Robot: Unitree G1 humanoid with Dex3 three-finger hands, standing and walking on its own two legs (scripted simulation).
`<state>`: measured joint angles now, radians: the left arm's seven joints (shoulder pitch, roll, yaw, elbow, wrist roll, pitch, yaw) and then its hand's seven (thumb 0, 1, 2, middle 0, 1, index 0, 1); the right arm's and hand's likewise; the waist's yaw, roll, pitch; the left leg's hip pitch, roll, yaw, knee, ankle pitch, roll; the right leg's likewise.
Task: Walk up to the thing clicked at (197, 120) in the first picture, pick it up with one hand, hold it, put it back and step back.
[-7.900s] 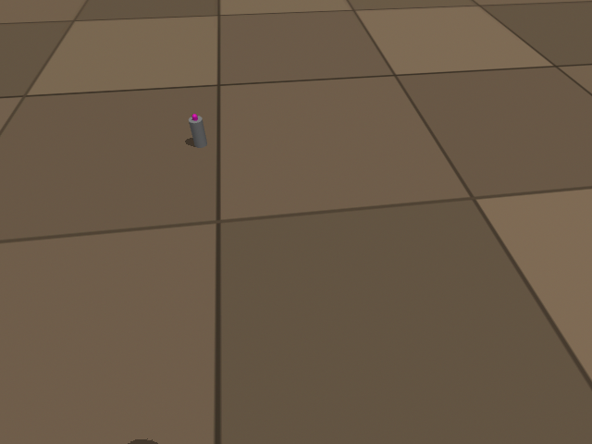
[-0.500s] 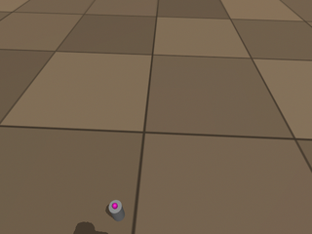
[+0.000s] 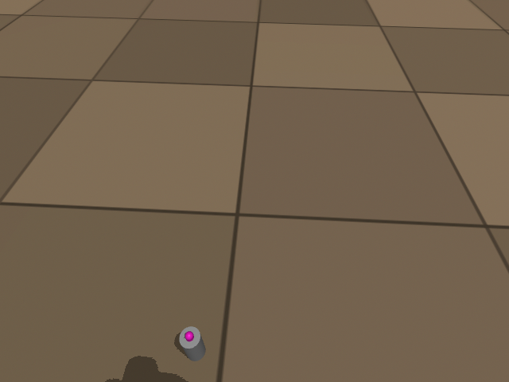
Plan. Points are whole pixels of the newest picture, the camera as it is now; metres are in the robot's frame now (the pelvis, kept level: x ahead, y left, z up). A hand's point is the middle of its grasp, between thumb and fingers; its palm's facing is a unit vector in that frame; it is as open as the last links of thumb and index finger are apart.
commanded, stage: stand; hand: left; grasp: from the side
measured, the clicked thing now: (192, 343) +0.38 +0.23 -0.69
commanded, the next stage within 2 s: go down in 0.68 s
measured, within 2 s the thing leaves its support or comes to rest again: neither
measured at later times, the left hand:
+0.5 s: hand out of the picture +0.08 +0.25 -0.16, palm faces -0.02 -0.94 -0.35, open 7.4 cm
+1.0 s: hand out of the picture +0.15 +0.25 -0.16, palm faces +0.06 -0.94 -0.32, open 10.4 cm
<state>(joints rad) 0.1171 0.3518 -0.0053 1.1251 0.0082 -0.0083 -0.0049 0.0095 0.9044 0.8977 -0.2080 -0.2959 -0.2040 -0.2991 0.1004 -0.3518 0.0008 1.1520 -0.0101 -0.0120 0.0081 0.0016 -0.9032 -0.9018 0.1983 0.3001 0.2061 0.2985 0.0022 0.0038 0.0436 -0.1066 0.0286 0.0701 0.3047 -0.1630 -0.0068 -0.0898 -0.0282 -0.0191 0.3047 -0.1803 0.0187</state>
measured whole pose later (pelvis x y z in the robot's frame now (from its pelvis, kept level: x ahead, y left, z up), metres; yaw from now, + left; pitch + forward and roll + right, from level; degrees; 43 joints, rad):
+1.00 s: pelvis -0.01 -0.01 -0.02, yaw +1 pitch +5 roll +0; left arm -0.06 0.34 0.15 1.05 0.05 -0.02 -0.02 0.01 0.55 0.55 -0.11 -0.13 -0.10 -0.12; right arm 0.20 -0.27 -0.02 0.83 0.03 -0.04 -0.03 0.00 -0.97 -0.92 0.20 0.30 0.20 0.30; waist -0.02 -0.01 0.04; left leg -0.39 0.04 0.04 0.54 -0.24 -0.01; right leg -0.36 -0.03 -0.04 0.53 -0.26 0.01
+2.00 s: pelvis -0.04 +0.00 -0.17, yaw +1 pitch +26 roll -3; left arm 0.02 0.49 0.43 0.65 -0.07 -0.12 -0.31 0.00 -0.53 0.03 -0.09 -0.06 -0.08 -0.07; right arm 0.18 -0.29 -0.01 0.59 -0.01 -0.24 -0.06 0.01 -0.93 -0.91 0.20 0.30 0.21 0.30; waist -0.03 -0.02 -0.17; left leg -1.35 0.05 -0.03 1.49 -0.60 0.00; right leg -1.28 -0.04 -0.06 1.46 -0.63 0.01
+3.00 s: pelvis -0.10 +0.00 -0.36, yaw -3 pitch +32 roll -7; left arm -0.51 0.82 0.76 1.03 -0.16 -0.36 -0.67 -0.01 -0.55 0.05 -0.06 -0.04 -0.04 -0.05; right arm 0.10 -0.35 0.08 0.69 -0.04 -0.19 -0.04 0.00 -0.92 -0.91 0.20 0.30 0.21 0.30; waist -0.05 -0.02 -0.12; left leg -2.03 0.06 -0.10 2.11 -0.65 0.01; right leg -1.94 -0.02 -0.09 2.05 -0.68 0.01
